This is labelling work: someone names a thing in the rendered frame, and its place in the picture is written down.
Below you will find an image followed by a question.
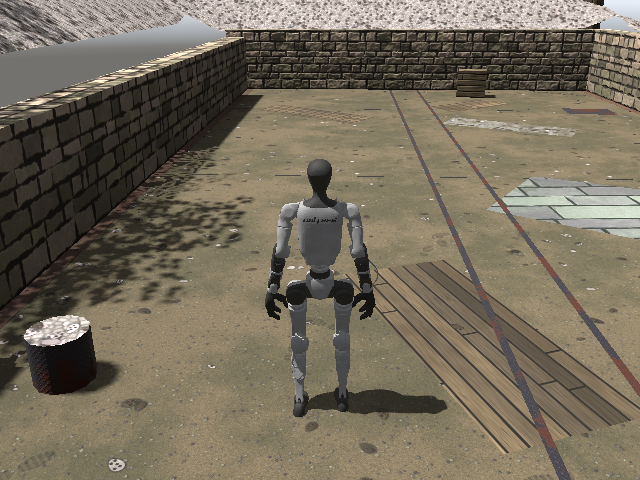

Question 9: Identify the right robot hand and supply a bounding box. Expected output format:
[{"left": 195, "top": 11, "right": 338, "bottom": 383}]
[{"left": 352, "top": 290, "right": 376, "bottom": 320}]

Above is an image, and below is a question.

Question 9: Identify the right robot foot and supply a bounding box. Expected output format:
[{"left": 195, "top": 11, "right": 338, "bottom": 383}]
[{"left": 334, "top": 386, "right": 349, "bottom": 412}]

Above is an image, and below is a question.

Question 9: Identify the left robot forearm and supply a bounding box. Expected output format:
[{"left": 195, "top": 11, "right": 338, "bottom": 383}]
[{"left": 267, "top": 243, "right": 286, "bottom": 294}]

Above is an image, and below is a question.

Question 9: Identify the right robot forearm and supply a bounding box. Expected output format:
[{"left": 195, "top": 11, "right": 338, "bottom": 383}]
[{"left": 354, "top": 243, "right": 373, "bottom": 293}]

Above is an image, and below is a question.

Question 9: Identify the left robot upper arm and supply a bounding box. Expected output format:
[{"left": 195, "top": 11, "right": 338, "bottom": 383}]
[{"left": 275, "top": 202, "right": 299, "bottom": 259}]

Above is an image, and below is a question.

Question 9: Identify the left robot hand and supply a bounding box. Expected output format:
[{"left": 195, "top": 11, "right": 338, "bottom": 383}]
[{"left": 265, "top": 291, "right": 288, "bottom": 320}]

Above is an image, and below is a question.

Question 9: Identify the left robot foot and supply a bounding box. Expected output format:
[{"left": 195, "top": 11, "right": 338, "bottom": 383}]
[{"left": 293, "top": 391, "right": 308, "bottom": 417}]

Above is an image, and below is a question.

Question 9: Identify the robot foot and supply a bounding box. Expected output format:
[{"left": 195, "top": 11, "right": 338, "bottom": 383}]
[
  {"left": 334, "top": 386, "right": 349, "bottom": 412},
  {"left": 293, "top": 391, "right": 308, "bottom": 417}
]

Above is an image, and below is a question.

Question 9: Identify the right robot upper arm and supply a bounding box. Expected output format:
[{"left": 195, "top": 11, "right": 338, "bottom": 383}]
[{"left": 341, "top": 202, "right": 365, "bottom": 258}]

